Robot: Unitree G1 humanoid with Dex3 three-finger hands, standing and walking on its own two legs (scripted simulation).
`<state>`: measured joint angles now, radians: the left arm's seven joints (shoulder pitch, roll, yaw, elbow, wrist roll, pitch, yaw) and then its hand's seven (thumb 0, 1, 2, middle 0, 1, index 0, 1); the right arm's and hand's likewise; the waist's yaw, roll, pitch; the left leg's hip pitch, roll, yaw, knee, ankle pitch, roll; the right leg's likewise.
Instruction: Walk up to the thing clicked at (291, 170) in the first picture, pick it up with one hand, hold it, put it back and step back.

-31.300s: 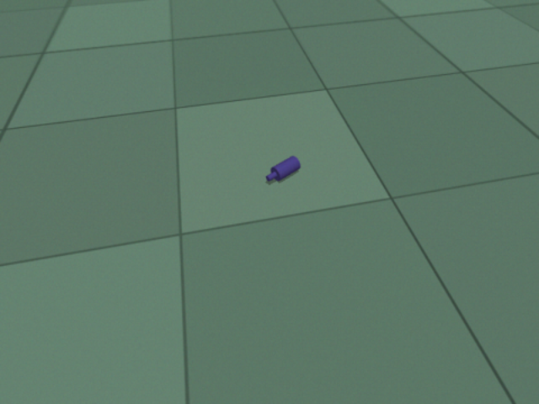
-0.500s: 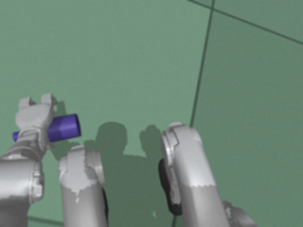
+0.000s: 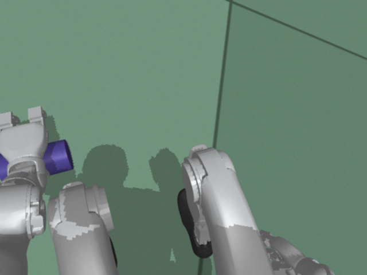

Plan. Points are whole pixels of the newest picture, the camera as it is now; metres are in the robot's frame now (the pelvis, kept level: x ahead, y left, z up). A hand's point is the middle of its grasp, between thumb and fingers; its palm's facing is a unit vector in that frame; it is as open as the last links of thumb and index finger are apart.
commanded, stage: rest palm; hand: left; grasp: from above
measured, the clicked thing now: (26, 165) +0.40 +0.26 -0.27
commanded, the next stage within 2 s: close in 0.90 s
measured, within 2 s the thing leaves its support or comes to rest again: neither
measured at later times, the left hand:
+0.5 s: hand (42, 160) +0.40 +0.22 -0.24, palm faces -0.35 -0.06 -0.93, open 13.9 cm
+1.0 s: hand (34, 164) +0.39 +0.24 -0.25, palm faces -0.50 -0.14 -0.86, open 14.1 cm
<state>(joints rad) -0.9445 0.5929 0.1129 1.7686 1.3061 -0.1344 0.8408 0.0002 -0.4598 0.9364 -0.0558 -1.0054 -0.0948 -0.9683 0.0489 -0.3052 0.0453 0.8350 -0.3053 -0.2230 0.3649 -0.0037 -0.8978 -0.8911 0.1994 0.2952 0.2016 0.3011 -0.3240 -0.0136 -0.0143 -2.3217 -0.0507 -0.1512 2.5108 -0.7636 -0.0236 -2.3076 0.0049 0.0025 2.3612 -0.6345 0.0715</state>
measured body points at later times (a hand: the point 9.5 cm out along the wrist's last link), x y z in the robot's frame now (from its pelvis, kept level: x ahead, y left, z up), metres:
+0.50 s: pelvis +0.00 +0.01 -0.01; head +0.23 +0.10 +0.37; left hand +0.41 +0.22 -0.18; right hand +0.05 -0.27 -0.09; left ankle +0.06 +0.12 -0.28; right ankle +0.11 -0.15 -0.27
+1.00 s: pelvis +0.00 +0.01 -0.01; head +0.24 +0.10 +0.36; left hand +0.41 +0.24 -0.20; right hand +0.03 -0.25 -0.09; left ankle +0.06 +0.12 -0.28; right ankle +0.11 -0.15 -0.27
